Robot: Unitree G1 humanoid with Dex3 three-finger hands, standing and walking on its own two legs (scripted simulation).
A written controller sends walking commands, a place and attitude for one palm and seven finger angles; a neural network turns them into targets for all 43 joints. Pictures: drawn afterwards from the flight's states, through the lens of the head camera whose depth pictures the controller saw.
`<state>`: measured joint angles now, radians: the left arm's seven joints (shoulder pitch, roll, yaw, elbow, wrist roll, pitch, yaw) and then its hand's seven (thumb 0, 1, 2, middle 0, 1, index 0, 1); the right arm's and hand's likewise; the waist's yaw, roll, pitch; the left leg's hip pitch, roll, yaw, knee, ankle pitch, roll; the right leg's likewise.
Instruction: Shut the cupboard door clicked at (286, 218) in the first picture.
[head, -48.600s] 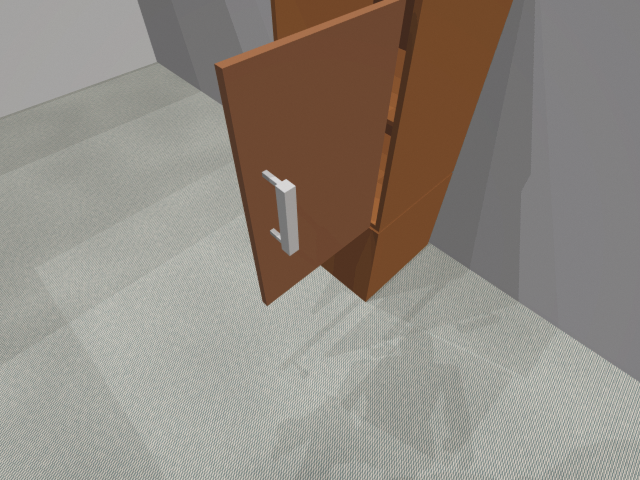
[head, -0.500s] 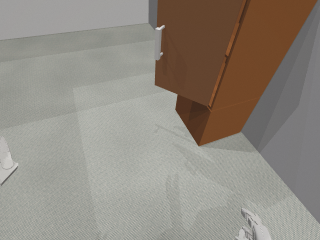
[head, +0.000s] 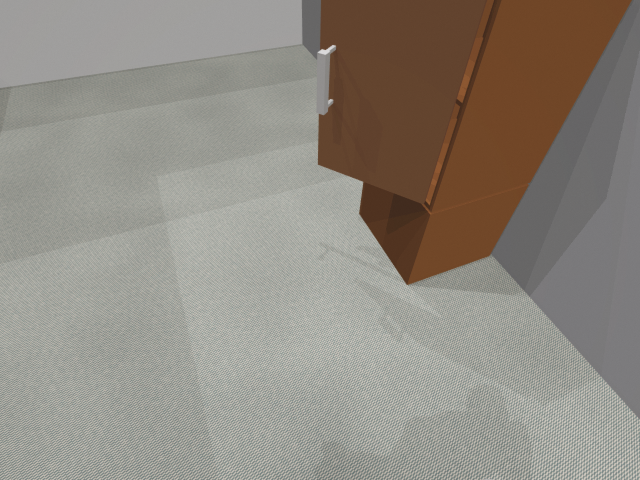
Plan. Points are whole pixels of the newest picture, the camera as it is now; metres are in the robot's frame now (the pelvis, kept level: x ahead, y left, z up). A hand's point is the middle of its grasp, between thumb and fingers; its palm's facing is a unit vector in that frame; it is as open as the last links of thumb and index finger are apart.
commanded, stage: let the arm hang, fingers relaxed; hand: left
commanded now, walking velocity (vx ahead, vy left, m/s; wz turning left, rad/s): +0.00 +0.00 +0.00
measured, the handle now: (327, 80) +1.07 +0.01 -0.02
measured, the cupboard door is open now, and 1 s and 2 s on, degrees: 38 38 38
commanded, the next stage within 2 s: look to check the result in 0.82 s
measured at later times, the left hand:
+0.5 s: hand out of the picture -0.05 +0.18 -0.17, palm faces +0.01 -0.98 -0.17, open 7.4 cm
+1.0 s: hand out of the picture -0.02 +0.19 -0.17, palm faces +0.00 -0.98 -0.19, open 7.4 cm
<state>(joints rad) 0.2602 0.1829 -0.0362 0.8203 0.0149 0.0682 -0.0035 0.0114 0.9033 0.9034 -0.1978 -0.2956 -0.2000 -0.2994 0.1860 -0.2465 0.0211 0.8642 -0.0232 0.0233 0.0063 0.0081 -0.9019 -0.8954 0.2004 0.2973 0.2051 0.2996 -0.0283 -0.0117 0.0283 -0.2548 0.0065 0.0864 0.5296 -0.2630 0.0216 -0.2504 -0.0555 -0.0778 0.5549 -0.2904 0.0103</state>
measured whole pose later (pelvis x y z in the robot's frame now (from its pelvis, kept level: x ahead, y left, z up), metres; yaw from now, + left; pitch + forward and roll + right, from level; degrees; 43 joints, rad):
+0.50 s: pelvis -0.01 +0.02 +0.01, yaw -1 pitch -2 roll +0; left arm 0.35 0.13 0.01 1.16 0.01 0.01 0.03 0.00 0.91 0.90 -0.20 -0.30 -0.20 -0.30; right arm 0.35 -0.10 0.00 1.13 -0.01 0.02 -0.03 0.00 -0.90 -0.90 0.20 0.30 0.20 0.30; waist -0.01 0.00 0.03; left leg -0.19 0.00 0.12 0.42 -0.20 0.05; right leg -0.19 -0.06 -0.05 0.42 -0.20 0.03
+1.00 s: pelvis +0.00 +0.02 +0.01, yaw -2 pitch -2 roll +0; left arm 0.32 0.15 0.01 1.15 0.02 0.00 0.03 0.00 0.91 0.90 -0.20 -0.30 -0.20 -0.30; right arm 0.31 -0.14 -0.01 1.12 -0.01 0.00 -0.03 0.00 -0.90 -0.90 0.20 0.30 0.20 0.30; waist -0.01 0.00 0.04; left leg -0.17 0.00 0.12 0.40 -0.21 0.04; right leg -0.17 -0.05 -0.04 0.41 -0.21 0.03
